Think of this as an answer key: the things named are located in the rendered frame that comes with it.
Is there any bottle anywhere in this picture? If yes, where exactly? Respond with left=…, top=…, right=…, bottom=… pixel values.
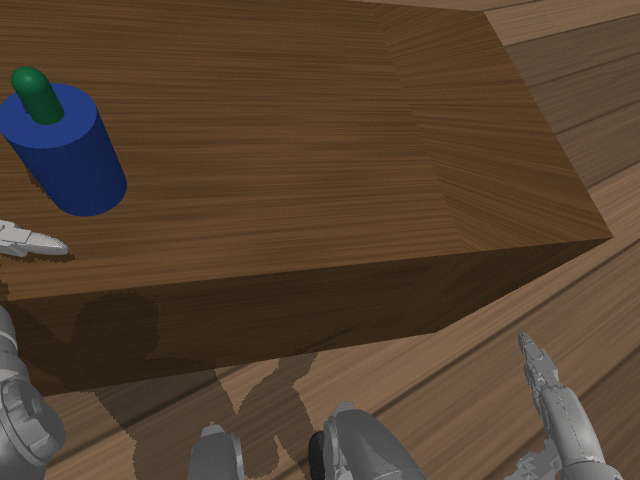
left=0, top=67, right=127, bottom=217

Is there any right robot foot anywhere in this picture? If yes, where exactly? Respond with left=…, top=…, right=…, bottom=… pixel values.
left=308, top=431, right=325, bottom=480

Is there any right robot hand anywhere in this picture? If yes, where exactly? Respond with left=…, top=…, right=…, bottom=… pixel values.
left=503, top=332, right=606, bottom=480

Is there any right robot arm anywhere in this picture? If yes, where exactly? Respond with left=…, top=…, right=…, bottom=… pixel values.
left=560, top=461, right=623, bottom=480

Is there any left robot arm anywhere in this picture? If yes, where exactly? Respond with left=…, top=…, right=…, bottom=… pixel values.
left=0, top=305, right=66, bottom=480

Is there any left robot hand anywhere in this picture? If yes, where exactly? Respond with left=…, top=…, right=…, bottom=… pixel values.
left=0, top=220, right=69, bottom=257

